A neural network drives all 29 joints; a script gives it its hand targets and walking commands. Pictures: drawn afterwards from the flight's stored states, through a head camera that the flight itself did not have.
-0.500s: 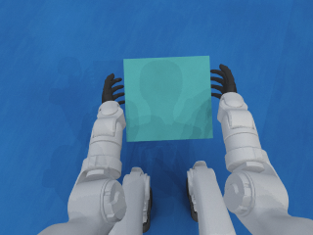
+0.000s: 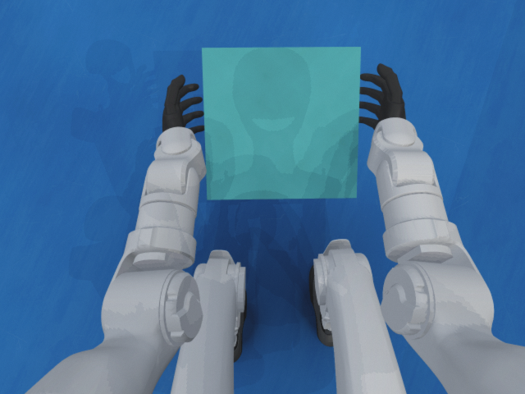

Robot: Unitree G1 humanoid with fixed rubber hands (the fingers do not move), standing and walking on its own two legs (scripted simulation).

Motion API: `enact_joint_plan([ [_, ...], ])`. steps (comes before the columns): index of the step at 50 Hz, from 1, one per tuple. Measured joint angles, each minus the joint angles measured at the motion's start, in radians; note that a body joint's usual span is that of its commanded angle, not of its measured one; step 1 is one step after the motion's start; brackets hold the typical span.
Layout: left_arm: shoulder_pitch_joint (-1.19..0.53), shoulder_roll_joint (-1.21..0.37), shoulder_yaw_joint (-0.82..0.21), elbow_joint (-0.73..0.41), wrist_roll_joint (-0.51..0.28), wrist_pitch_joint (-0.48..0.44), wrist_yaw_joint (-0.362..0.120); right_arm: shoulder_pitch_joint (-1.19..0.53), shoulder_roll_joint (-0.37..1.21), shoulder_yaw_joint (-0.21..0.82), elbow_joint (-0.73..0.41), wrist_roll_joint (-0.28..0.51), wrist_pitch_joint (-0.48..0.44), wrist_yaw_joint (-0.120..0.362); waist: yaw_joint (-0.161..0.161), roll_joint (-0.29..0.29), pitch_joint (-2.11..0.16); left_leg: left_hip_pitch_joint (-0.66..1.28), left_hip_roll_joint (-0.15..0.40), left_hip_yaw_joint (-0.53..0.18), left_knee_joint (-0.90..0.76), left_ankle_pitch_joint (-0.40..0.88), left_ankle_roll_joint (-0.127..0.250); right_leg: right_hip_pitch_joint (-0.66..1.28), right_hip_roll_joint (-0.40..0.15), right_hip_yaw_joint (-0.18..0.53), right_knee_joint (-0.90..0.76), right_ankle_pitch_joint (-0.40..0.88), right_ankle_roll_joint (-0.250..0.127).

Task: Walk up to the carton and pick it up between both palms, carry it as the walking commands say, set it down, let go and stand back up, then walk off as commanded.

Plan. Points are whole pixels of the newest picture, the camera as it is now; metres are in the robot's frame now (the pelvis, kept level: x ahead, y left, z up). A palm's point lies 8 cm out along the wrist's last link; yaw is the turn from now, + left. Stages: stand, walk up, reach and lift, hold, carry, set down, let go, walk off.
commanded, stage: set down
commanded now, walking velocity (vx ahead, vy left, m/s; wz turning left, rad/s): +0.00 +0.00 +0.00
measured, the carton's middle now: (278, 130) +0.51 -0.03 -0.17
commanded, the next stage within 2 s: none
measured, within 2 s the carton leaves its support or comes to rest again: neither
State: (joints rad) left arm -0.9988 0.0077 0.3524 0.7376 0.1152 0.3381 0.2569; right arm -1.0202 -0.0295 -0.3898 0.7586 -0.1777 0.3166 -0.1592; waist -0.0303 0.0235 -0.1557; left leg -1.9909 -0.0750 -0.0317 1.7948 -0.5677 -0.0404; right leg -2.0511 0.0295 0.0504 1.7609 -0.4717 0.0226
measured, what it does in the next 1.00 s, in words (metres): lowers itself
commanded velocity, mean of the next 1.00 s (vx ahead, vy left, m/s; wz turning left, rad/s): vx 0.00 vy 0.00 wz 0.00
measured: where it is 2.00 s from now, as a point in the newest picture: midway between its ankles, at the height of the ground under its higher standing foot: (279, 326)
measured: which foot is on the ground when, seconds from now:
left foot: down 0.00-1.00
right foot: down 0.00-1.00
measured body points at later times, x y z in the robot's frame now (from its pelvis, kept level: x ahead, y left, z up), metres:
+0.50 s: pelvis -0.03 +0.00 -0.05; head +0.34 -0.04 +0.19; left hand +0.53 +0.12 -0.20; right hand +0.52 -0.19 -0.21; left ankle +0.09 +0.12 -0.45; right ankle +0.11 -0.12 -0.45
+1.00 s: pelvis -0.03 +0.01 -0.11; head +0.34 -0.01 +0.13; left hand +0.54 +0.11 -0.29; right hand +0.53 -0.20 -0.27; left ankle +0.09 +0.12 -0.46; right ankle +0.11 -0.12 -0.45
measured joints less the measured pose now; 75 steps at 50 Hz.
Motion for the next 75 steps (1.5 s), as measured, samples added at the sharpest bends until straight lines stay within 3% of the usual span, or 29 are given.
enact_joint_plan([
  [4,-0.014,0.009,-0.014,0.009,-0.021,-0.013,0.011,-0.019,-0.016,0.017,0.001,0.015,0.003,-0.002,0.01,0.01,0.011,-0.036,-0.003,-0.005,0.028,0.001,-0.009,-0.039,0.0,-0.005,0.031,0.001,-0.005],
  [13,-0.134,0.056,0.022,0.03,-0.031,-0.031,-0.023,-0.147,-0.032,-0.005,0.011,-0.01,-0.004,-0.007,-0.004,0.01,0.108,-0.113,-0.009,-0.017,0.11,0.004,-0.029,-0.121,0.005,-0.016,0.11,0.014,-0.016],
  [19,-0.226,0.078,0.025,0.004,-0.033,-0.02,-0.013,-0.225,-0.049,-0.01,-0.016,0.009,0.001,-0.019,-0.009,0.006,0.258,-0.112,-0.009,-0.012,0.159,-0.001,-0.029,-0.122,0.011,-0.012,0.155,0.014,-0.011],
  [24,-0.331,0.11,-0.012,-0.068,-0.074,-0.013,0.021,-0.318,-0.101,0.039,-0.105,0.068,0.022,-0.046,0.001,0.008,0.536,-0.024,-0.011,-0.001,0.191,-0.008,-0.02,-0.034,0.014,-0.002,0.187,0.009,-0.001],
  [26,-0.383,0.151,-0.033,-0.125,-0.117,-0.01,0.039,-0.405,-0.138,0.084,-0.116,0.101,0.023,-0.056,-0.016,-0.001,0.711,0.05,-0.014,0.005,0.208,-0.013,-0.016,0.041,0.016,0.006,0.205,0.001,0.006],
  [29,-0.372,0.173,-0.078,-0.115,-0.161,-0.008,0.052,-0.426,-0.184,0.154,-0.113,0.155,0.059,-0.065,-0.024,-0.027,0.693,-0.002,-0.009,0.014,0.244,-0.022,-0.011,-0.014,0.026,0.015,0.237,-0.001,0.016],
  [33,-0.367,0.194,-0.158,-0.1,-0.18,0.041,0.092,-0.403,-0.181,0.156,-0.117,0.197,0.073,-0.103,-0.021,-0.028,0.684,-0.007,-0.01,0.009,0.306,-0.054,-0.005,-0.013,0.027,0.008,0.287,-0.029,0.023],
  [40,-0.419,0.169,-0.135,0.024,-0.158,0.002,0.091,-0.41,-0.186,0.057,0.048,0.137,-0.033,-0.017,-0.001,0.012,0.653,-0.027,-0.025,0.018,0.344,-0.058,0.009,-0.02,0.016,0.016,0.324,-0.045,0.037],
  [46,-0.473,0.21,-0.156,0.138,-0.186,-0.042,0.063,-0.474,-0.246,0.13,0.129,0.137,-0.022,0.037,-0.024,0.025,0.69,-0.074,-0.038,0.017,0.36,-0.029,0.013,-0.052,0.007,0.016,0.334,-0.027,0.047],
  [48,-0.471,0.21,-0.175,0.15,-0.211,-0.064,0.067,-0.486,-0.257,0.123,0.131,0.153,-0.025,0.043,-0.03,0.023,0.683,-0.109,-0.04,0.015,0.371,-0.02,0.012,-0.084,0.007,0.014,0.343,-0.019,0.048],
  [50,-0.498,0.224,-0.205,0.196,-0.228,-0.065,0.042,-0.501,-0.267,0.106,0.152,0.165,-0.035,0.036,-0.03,0.016,0.68,-0.138,-0.041,0.014,0.383,-0.015,0.009,-0.113,0.008,0.012,0.354,-0.012,0.047],
  [52,-0.512,0.239,-0.243,0.196,-0.246,-0.053,0.004,-0.502,-0.276,0.108,0.161,0.187,-0.044,0.001,-0.032,0.01,0.681,-0.156,-0.045,0.011,0.397,-0.014,0.004,-0.132,0.005,0.009,0.369,-0.011,0.044],
  [54,-0.516,0.243,-0.266,0.192,-0.266,-0.044,-0.005,-0.491,-0.291,0.127,0.166,0.214,-0.053,-0.005,-0.032,-0.004,0.682,-0.159,-0.05,0.006,0.412,-0.021,-0.004,-0.137,0.001,0.004,0.389,-0.021,0.038],
  [59,-0.535,0.255,-0.257,0.218,-0.244,-0.05,-0.016,-0.514,-0.297,0.126,0.221,0.254,-0.078,0.021,-0.01,-0.03,0.679,-0.145,-0.04,-0.005,0.444,-0.061,-0.021,-0.144,0.011,-0.01,0.423,-0.041,0.017],
  [63,-0.556,0.277,-0.224,0.264,-0.215,-0.072,-0.056,-0.548,-0.291,0.103,0.27,0.213,-0.097,0.071,-0.002,-0.027,0.674,-0.151,-0.047,-0.015,0.453,-0.082,-0.035,-0.157,0.001,-0.019,0.442,-0.065,-0.001],
  [68,-0.528,0.311,-0.22,0.258,-0.266,-0.095,-0.098,-0.542,-0.278,0.13,0.262,0.204,-0.111,0.082,-0.009,-0.014,0.677,-0.149,-0.054,-0.021,0.472,-0.122,-0.045,-0.158,-0.009,-0.026,0.469,-0.108,-0.013],
  [71,-0.518,0.319,-0.23,0.248,-0.3,-0.111,-0.093,-0.543,-0.279,0.158,0.251,0.202,-0.104,0.072,-0.022,-0.007,0.677,-0.15,-0.059,-0.019,0.486,-0.139,-0.043,-0.157,-0.014,-0.025,0.485,-0.13,-0.012],
  [75,-0.515,0.313,-0.247,0.236,-0.309,-0.128,-0.044,-0.531,-0.277,0.158,0.249,0.222,-0.119,0.081,-0.038,-0.003,0.677,-0.153,-0.061,-0.016,0.502,-0.15,-0.033,-0.153,-0.016,-0.022,0.497,-0.145,-0.003],
])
